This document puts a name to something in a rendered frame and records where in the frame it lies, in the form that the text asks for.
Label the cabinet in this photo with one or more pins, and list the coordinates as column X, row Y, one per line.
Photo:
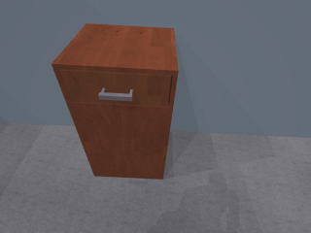
column 122, row 140

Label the drawer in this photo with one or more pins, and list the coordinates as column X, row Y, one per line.
column 148, row 89

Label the handle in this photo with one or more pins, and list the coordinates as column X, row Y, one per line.
column 115, row 96

